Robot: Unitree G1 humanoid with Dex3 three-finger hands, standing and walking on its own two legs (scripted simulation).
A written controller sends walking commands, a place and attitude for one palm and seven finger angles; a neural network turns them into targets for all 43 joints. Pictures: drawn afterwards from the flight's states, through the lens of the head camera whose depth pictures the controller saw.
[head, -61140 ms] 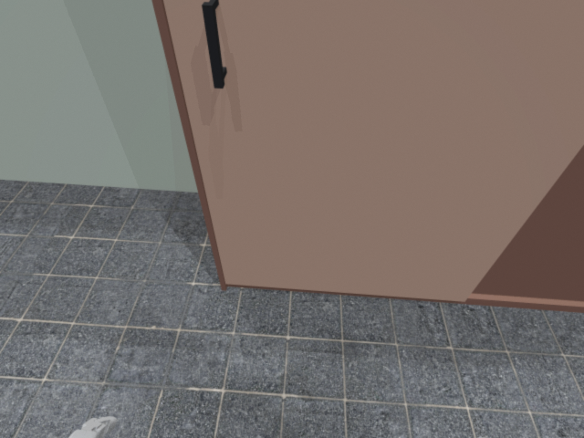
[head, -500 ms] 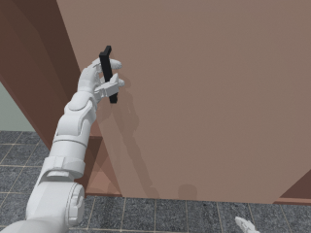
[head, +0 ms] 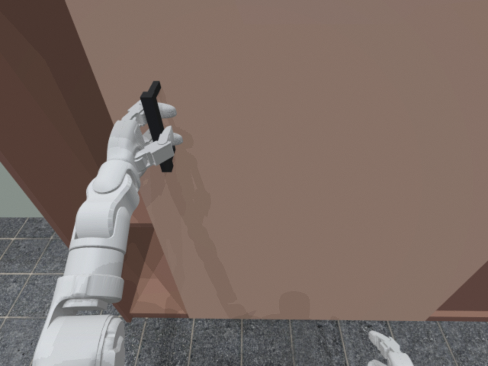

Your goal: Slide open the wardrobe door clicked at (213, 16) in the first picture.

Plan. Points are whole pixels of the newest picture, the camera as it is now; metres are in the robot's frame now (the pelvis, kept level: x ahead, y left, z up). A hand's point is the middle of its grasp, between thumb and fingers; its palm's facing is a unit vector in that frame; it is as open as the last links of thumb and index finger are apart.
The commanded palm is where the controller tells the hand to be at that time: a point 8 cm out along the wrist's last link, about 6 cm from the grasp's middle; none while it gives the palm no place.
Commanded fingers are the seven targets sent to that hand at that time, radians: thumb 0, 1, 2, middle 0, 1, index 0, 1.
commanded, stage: grip the handle and tug to test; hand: left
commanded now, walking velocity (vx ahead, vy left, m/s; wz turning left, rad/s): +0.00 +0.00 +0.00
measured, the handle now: (161, 128) +0.45 +0.16 +0.19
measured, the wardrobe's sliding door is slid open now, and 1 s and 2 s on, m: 0.25 0.25 0.31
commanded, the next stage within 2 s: tug the door sideways, standing still in 0.12 s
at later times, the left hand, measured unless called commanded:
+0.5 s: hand (168, 147) +0.39 +0.13 +0.20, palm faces +0.05 -1.00 -0.02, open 5.7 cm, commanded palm +0.38 +0.17 +0.20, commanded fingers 0.00 0.90 0.90 -0.45 -1.40 -0.45 -1.40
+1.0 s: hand (177, 148) +0.40 +0.12 +0.19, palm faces +0.23 -0.97 -0.07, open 6.1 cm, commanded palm +0.38 +0.12 +0.19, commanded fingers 0.00 0.90 0.90 -0.45 -1.40 -0.45 -1.40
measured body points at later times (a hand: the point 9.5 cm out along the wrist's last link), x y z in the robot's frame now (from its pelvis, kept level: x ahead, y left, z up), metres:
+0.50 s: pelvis +0.04 +0.00 +0.00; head +0.03 -0.02 +0.45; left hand +0.38 +0.19 +0.20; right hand +0.23 -0.22 -0.10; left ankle -0.01 +0.13 -0.74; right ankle -0.05 -0.10 -0.74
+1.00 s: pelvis +0.00 -0.04 -0.02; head +0.05 -0.04 +0.42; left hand +0.38 +0.18 +0.19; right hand +0.17 -0.26 -0.14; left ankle -0.01 +0.07 -0.75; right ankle +0.09 -0.11 -0.74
